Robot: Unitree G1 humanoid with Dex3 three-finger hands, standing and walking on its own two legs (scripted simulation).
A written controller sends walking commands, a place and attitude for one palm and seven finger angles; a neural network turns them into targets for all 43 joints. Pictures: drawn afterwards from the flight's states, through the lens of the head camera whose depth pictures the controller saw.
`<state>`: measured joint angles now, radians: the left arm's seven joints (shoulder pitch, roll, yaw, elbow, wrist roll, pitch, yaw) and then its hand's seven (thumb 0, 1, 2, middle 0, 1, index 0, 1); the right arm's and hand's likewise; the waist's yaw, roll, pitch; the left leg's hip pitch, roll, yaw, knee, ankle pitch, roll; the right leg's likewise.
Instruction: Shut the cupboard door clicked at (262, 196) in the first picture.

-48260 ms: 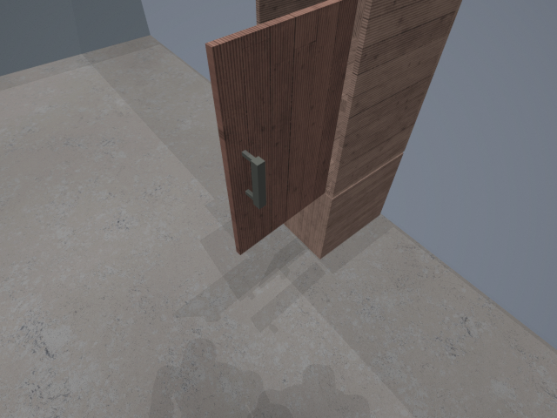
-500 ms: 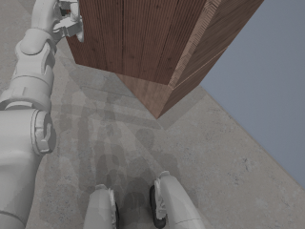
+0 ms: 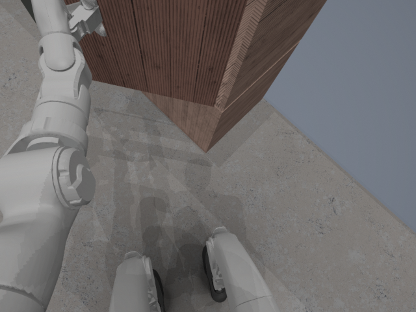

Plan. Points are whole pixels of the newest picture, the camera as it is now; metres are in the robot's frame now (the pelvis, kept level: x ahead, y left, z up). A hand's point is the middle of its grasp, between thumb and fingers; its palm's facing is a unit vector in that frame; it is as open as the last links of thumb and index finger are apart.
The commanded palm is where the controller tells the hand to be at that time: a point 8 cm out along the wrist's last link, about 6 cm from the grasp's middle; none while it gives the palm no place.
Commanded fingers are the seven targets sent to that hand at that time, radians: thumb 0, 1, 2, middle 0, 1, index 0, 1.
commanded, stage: pull the fist back off the door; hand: left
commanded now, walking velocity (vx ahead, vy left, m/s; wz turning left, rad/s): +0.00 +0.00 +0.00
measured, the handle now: out of the picture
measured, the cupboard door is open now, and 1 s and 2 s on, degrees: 34 34 34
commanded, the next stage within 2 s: draw the hand back to the body in 0.66 s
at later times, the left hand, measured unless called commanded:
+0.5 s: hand (94, 58) +0.52 +0.08 +0.09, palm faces +0.04 -1.00 -0.01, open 3.1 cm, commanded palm +0.48 +0.12 +0.09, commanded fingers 0.00 0.90 0.90 -1.30 -1.50 -1.30 -1.50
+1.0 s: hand (76, 78) +0.46 +0.10 +0.12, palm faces +0.06 -1.00 -0.05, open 3.1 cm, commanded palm +0.41 +0.16 +0.13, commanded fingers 0.00 0.90 0.90 -1.30 -1.50 -1.30 -1.50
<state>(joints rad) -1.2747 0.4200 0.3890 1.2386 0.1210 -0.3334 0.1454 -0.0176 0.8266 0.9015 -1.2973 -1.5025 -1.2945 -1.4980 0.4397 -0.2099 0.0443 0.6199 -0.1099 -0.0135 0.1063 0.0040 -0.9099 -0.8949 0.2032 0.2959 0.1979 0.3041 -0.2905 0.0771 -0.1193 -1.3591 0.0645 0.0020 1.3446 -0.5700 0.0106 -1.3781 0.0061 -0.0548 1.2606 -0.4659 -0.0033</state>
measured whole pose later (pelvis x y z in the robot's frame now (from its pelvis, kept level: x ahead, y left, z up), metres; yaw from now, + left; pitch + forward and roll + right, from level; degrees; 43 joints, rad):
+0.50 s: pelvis +0.01 -0.01 +0.04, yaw +3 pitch +26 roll -1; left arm -0.90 0.21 0.23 1.13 0.00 -0.53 0.09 0.02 0.90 0.90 -1.30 -1.50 -1.30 -1.50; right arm 0.36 -0.27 -0.04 0.63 -0.07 0.01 0.08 0.00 -0.91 -0.90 0.20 0.30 0.20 0.30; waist -0.18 0.03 -0.14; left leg -1.10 0.04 0.00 1.19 -0.53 -0.01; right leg -1.13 -0.01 -0.06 1.14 -0.46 -0.02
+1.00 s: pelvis +0.01 -0.01 +0.06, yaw +1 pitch +20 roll +0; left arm -0.64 0.17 0.20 0.86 -0.06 -0.48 0.07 0.02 0.90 0.90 -1.30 -1.50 -1.30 -1.50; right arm 0.37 -0.23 -0.01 0.61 -0.02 0.04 0.04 0.01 -0.91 -0.89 0.20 0.30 0.20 0.30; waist -0.11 0.05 -0.12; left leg -0.92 0.04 0.05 1.07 -0.50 0.00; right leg -0.98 -0.01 -0.01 1.06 -0.42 -0.01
